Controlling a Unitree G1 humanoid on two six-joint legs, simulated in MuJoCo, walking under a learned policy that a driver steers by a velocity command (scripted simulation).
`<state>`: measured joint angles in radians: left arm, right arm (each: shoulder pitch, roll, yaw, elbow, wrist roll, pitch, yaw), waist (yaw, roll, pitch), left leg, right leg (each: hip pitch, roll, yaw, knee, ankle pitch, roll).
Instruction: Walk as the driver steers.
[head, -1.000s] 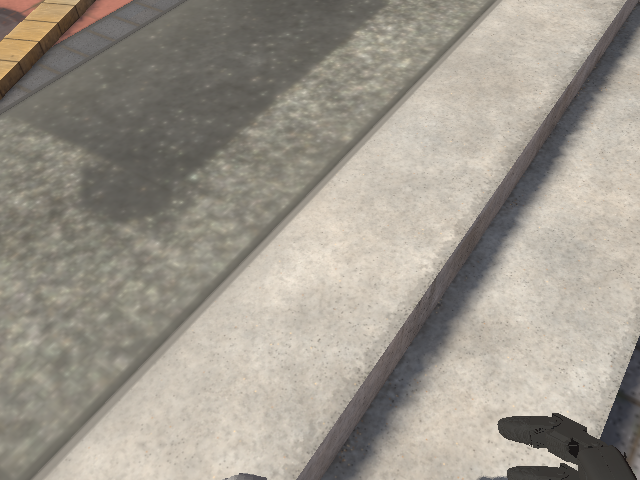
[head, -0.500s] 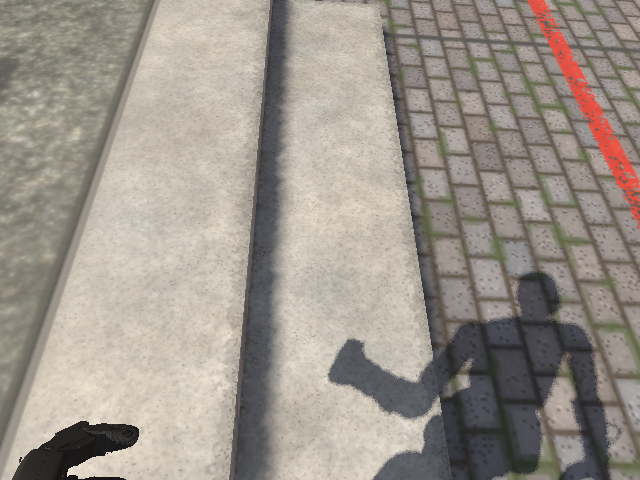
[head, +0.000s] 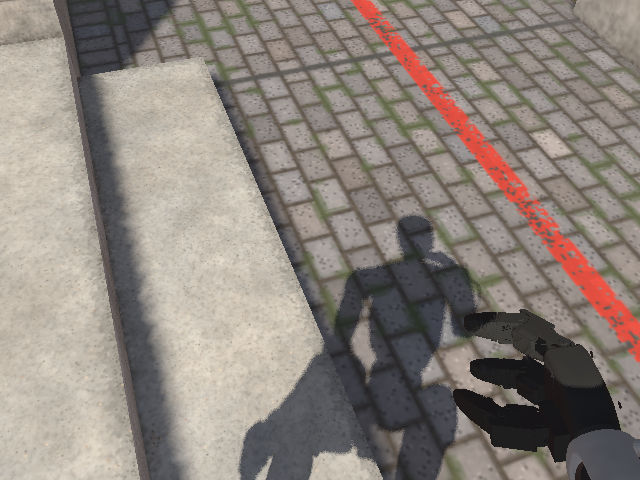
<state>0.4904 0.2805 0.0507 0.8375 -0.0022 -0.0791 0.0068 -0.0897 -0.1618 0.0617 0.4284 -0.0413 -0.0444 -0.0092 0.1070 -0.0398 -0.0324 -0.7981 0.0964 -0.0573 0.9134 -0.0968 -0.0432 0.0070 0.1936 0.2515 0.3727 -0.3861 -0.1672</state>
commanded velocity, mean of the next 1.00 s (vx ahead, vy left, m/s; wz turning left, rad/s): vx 1.00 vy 0.00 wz -1.00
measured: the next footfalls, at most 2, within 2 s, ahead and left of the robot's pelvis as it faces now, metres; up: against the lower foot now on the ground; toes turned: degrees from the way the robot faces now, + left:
left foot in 0.06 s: +0.22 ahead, +0.18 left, +0.00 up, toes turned -7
right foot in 0.42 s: +0.47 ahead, -0.10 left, +0.00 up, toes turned -34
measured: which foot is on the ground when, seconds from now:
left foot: up 0.00-0.04, down 0.06-0.44, up 0.46-0.78, down 0.80-1.00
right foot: down 0.00-0.08, up 0.10-0.40, down 0.42-0.74, up 0.76-1.00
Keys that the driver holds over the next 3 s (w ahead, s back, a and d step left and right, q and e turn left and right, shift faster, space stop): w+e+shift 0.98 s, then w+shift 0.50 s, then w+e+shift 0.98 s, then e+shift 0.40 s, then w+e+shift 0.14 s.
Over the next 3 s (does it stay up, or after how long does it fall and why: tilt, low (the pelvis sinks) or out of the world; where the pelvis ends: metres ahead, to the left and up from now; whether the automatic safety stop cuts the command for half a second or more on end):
stays up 0.79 -1.91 -0.15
